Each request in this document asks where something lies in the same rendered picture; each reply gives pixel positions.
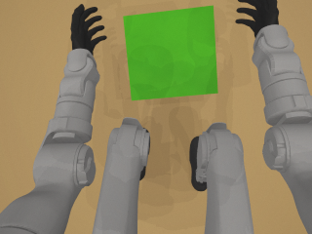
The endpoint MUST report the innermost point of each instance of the left robot hand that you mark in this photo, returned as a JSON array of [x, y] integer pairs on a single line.
[[81, 36]]

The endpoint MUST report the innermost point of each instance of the right robot forearm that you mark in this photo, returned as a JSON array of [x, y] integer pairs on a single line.
[[281, 77]]

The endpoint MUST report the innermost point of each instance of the robot right upper arm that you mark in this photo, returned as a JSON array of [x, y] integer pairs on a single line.
[[287, 149]]

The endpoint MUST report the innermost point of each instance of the robot left upper arm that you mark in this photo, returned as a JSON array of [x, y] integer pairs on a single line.
[[61, 171]]

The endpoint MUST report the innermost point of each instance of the left robot shin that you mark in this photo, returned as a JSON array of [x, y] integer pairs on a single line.
[[114, 133]]

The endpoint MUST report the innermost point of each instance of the carton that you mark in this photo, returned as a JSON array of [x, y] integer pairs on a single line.
[[172, 53]]

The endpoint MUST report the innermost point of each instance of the left robot forearm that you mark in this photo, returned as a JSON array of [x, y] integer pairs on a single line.
[[75, 103]]

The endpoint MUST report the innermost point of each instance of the right robot hand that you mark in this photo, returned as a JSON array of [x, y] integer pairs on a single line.
[[266, 13]]

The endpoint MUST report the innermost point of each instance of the right robot foot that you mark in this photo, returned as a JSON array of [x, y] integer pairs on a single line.
[[193, 149]]

